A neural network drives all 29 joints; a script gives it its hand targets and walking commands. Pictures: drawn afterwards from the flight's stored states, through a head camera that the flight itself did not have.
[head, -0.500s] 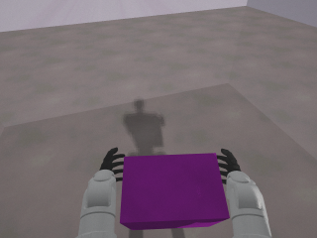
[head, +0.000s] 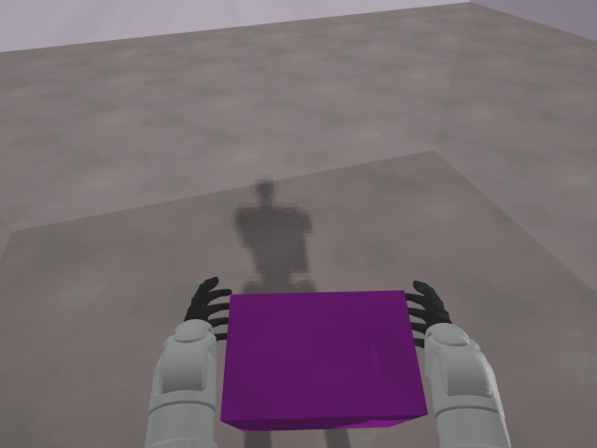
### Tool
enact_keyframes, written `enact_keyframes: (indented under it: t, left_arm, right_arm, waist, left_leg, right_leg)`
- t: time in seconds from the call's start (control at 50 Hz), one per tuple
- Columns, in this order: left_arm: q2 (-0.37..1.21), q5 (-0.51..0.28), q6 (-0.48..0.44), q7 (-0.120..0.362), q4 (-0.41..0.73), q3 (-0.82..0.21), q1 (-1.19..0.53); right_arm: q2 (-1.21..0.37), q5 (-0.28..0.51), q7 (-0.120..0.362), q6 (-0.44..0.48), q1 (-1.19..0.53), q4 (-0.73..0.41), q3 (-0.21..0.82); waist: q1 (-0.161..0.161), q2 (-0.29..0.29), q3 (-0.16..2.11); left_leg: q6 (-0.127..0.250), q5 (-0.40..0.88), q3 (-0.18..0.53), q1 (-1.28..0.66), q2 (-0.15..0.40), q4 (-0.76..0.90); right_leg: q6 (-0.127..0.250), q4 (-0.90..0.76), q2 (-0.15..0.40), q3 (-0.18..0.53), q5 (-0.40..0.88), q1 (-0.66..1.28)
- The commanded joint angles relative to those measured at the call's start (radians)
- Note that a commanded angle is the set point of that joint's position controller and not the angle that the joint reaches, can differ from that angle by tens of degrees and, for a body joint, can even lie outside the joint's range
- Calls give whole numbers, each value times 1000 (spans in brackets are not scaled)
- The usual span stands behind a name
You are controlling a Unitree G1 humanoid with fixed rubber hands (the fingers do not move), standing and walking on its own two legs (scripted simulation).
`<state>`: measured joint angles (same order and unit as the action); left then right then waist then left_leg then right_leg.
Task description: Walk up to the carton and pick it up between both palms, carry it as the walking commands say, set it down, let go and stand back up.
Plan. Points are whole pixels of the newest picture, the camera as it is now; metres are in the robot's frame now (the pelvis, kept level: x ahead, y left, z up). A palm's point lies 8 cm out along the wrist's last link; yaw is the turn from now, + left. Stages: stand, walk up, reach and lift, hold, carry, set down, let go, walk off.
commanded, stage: reach and lift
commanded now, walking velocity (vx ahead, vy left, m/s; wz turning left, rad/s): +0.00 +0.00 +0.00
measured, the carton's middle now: (317, 367) +0.28 +0.00 -0.05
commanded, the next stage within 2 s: hold in 0.18 s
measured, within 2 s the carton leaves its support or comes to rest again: neither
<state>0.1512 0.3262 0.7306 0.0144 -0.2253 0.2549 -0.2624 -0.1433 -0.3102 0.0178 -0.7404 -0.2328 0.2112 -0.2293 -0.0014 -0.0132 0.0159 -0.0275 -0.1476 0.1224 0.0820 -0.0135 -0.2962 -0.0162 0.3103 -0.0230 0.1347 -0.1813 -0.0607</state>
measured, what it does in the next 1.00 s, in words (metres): stands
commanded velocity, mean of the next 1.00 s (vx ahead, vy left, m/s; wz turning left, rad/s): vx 0.06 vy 0.00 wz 0.00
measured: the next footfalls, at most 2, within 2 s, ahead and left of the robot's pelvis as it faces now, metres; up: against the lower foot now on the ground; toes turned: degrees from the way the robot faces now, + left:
right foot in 1.46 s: +0.25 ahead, -0.10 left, +0.00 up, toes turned -8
left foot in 1.86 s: +0.59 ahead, +0.14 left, +0.00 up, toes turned +8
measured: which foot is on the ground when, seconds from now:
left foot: down 0.00-1.00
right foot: down 0.00-1.00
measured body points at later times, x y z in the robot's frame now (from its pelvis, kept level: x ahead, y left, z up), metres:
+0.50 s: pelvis -0.01 +0.00 +0.00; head -0.05 +0.00 +0.45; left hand +0.29 +0.16 +0.04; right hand +0.28 -0.16 +0.03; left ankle +0.02 +0.14 -0.75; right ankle +0.00 -0.13 -0.75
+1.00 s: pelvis +0.00 +0.00 -0.01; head -0.04 -0.01 +0.44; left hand +0.30 +0.16 +0.04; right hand +0.29 -0.16 +0.03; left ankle +0.02 +0.14 -0.75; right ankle +0.00 -0.13 -0.75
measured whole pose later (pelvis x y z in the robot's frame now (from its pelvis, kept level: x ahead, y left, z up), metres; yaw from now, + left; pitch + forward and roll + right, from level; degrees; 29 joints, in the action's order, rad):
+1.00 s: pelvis +0.00 +0.00 -0.01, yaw -1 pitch -2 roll +0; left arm 0.13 0.30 0.75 0.00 -0.19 0.23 -0.22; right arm -0.14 -0.27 0.00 -0.77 -0.20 0.18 -0.18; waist -0.01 0.00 0.08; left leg -0.03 -0.23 0.10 0.17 -0.01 -0.43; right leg -0.01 0.47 -0.01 0.08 -0.29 -0.17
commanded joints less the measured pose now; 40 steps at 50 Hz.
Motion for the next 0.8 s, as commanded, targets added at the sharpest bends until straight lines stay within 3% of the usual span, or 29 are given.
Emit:
enact_keyframes:
  t: [0.0,0.04,0.06,0.1,0.12,0.16,0.22,0.24,0.26,0.3,0.32,0.34,0.36,0.38,0.42,0.44,0.46,0.52,0.58,0.6,0.62,0.64,0.66,0.68,0.7,0.72,0.74,0.76,0.78]
  left_arm:
    - [892,-298,-32,271,32,-565,-443]
    - [881,-309,-22,271,35,-585,-430]
    - [888,-318,-24,279,20,-562,-433]
    - [925,-330,-25,270,80,-642,-471]
    - [897,-344,-38,269,146,-668,-470]
    - [873,-292,-4,267,-19,-548,-348]
    - [869,-295,-10,271,52,-578,-404]
    - [869,-302,-15,261,53,-576,-382]
    - [887,-322,-21,272,65,-608,-458]
    - [878,-314,-27,271,97,-604,-440]
    - [856,-325,-40,269,110,-608,-429]
    - [874,-299,-25,264,90,-611,-402]
    - [882,-312,-35,264,106,-610,-409]
    - [857,-309,-18,262,74,-606,-426]
    - [854,-263,-11,265,-26,-527,-414]
    - [846,-292,-40,274,64,-562,-525]
    - [881,-293,-31,277,-12,-572,-540]
    - [908,-293,-38,290,-15,-562,-526]
    - [938,-305,-32,285,-19,-591,-504]
    - [911,-315,-32,279,2,-580,-525]
    - [900,-299,-23,281,-67,-522,-457]
    - [865,-304,-34,278,13,-566,-514]
    - [897,-295,-22,277,-7,-561,-441]
    - [894,-304,-24,279,7,-579,-463]
    - [903,-298,-11,281,-15,-551,-456]
    - [874,-290,-6,271,-9,-556,-412]
    - [879,-294,-18,284,12,-572,-467]
    - [888,-306,-28,284,49,-590,-474]
    - [906,-325,-39,279,91,-628,-479]
  right_arm:
    - [-926,336,271,62,-598,-84,599]
    - [-870,320,275,55,-553,-101,578]
    - [-871,316,269,50,-575,-105,577]
    - [-908,335,269,62,-534,-97,582]
    - [-916,319,264,65,-470,-109,607]
    - [-838,299,265,39,-475,-63,550]
    - [-845,320,266,47,-536,-129,576]
    - [-883,326,276,35,-499,-76,599]
    - [-876,320,272,52,-545,-122,596]
    - [-865,300,273,49,-505,-113,570]
    - [-888,326,276,58,-509,-124,615]
    - [-862,328,270,62,-534,-153,604]
    - [-887,340,269,58,-576,-172,636]
    - [-878,319,268,43,-449,-25,556]
    - [-858,306,277,49,-580,-52,538]
    - [-855,316,287,58,-654,-110,569]
    - [-884,316,293,61,-626,-41,557]
    - [-878,312,298,70,-687,-86,556]
    - [-892,331,283,72,-655,-102,587]
    - [-893,305,286,52,-554,-6,543]
    - [-875,293,287,46,-598,-34,559]
    - [-881,295,289,51,-550,-4,555]
    - [-882,298,285,51,-592,-72,575]
    - [-872,283,281,48,-523,-20,547]
    - [-864,297,283,48,-564,-42,532]
    - [-870,297,278,39,-474,-5,543]
    - [-861,286,289,58,-543,-13,513]
    - [-864,304,290,68,-598,-99,574]
    - [-903,340,287,70,-568,-89,591]
  waist:
    - [-20,39,259]
    - [-4,-16,259]
    - [3,89,240]
    - [7,-53,356]
    - [20,12,364]
    - [0,36,223]
    - [-4,-14,209]
    - [-22,53,262]
    - [-2,2,273]
    - [12,27,230]
    - [-13,58,294]
    - [-11,-30,232]
    - [-18,65,266]
    - [8,-39,219]
    - [-23,-39,159]
    - [-18,48,200]
    - [-24,-8,228]
    - [-9,44,249]
    - [-12,-16,268]
    - [13,74,209]
    - [-12,123,239]
    - [-4,27,244]
    - [-20,76,214]
    - [10,52,220]
    - [-5,4,224]
    - [-17,-12,182]
    - [14,5,218]
    - [-5,44,252]
    - [-5,-2,279]
  left_leg:
    - [12,237,-90,-143,-97,2]
    - [0,262,-73,-153,-85,4]
    - [11,231,-64,-142,-69,11]
    - [-7,278,-69,-198,-92,-23]
    - [-7,379,-64,-201,-100,-22]
    - [-2,281,-67,-190,-81,22]
    - [-5,235,-82,-105,-98,27]
    - [13,209,-68,-171,-88,17]
    - [4,204,-73,-139,-97,13]
    - [6,229,-61,-159,-90,13]
    - [12,268,-64,-171,-90,5]
    - [-1,273,-77,-160,-104,8]
    - [12,233,-66,-182,-92,6]
    - [2,181,-82,-149,-100,11]
    - [11,-23,-87,-70,-97,42]
    - [12,-27,-75,-66,-83,30]
    - [8,-50,-85,-76,-84,29]
    - [13,56,-69,-111,-76,15]
    - [3,160,-76,-128,-94,6]
    - [13,139,-65,-125,-72,21]
    - [24,90,-73,-134,-71,28]
    - [13,142,-76,-150,-86,9]
    - [11,209,-67,-157,-82,21]
    - [10,211,-73,-190,-89,11]
    - [8,123,-70,-159,-76,23]
    - [4,176,-81,-157,-87,28]
    - [4,122,-72,-111,-85,29]
    - [4,179,-73,-138,-80,12]
    - [10,219,-63,-130,-79,6]
  right_leg:
    - [-17,-42,-78,-65,228,25]
    - [-3,-30,-91,-69,229,10]
    - [-10,-45,-91,-74,189,7]
    - [-2,-20,-84,-50,249,15]
    - [-11,-26,-92,-60,374,54]
    - [-7,-58,-91,-72,230,-14]
    - [-10,-52,-88,-79,242,49]
    - [-13,-50,-89,-70,198,46]
    - [-7,-42,-91,-66,204,49]
    - [-2,-52,-95,-64,194,3]
    - [-12,-44,-89,-70,244,36]
    - [-2,-51,-84,-62,252,25]
    - [-12,-52,-88,-60,192,14]
    - [-2,-56,-80,-58,172,18]
    - [4,-60,-71,-74,-7,4]
    - [-5,-45,-86,-85,-21,-11]
    - [10,-44,-81,-82,-28,-5]
    - [5,-42,-91,-83,33,-11]
    - [1,-34,-89,-77,143,17]
    - [-5,-50,-92,-83,106,-18]
    - [-9,-54,-83,-86,68,5]
    - [-1,-48,-79,-72,122,-7]
    - [-2,-49,-90,-78,167,-21]
    - [-4,-63,-84,-72,165,-26]
    - [7,-49,-85,-70,87,-3]
    - [3,-55,-82,-70,166,13]
    - [9,-59,-87,-73,93,20]
    - [7,-48,-96,-78,149,8]
    - [5,-39,-88,-63,182,35]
